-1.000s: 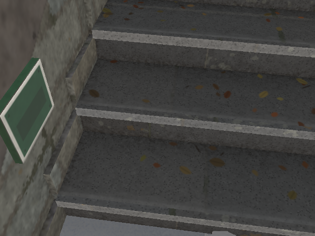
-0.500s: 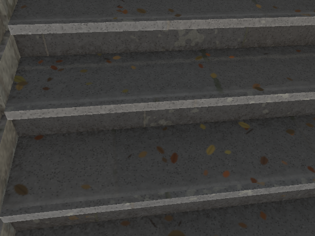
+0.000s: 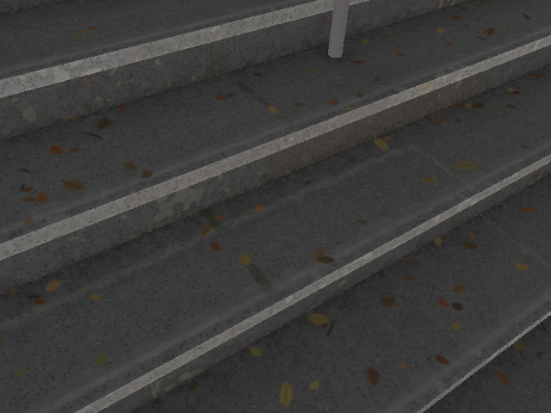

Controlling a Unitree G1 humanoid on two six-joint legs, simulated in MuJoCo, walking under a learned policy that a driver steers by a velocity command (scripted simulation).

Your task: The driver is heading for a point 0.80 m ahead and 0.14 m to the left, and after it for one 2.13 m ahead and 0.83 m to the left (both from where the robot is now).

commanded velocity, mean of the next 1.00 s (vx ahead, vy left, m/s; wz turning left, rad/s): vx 0.50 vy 0.00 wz -0.06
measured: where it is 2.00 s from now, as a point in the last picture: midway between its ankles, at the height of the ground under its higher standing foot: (180, 108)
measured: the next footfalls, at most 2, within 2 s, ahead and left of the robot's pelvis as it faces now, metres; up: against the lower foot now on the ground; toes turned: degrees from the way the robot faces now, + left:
right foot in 0.22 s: +0.20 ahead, -0.11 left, +0.00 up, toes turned -5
left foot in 0.60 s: +0.45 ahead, +0.09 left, +0.16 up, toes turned +3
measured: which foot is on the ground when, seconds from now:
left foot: down 0.00-0.22, up 0.24-0.58, down 0.60-1.00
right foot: up 0.00-0.20, down 0.22-0.62, up 0.64-1.00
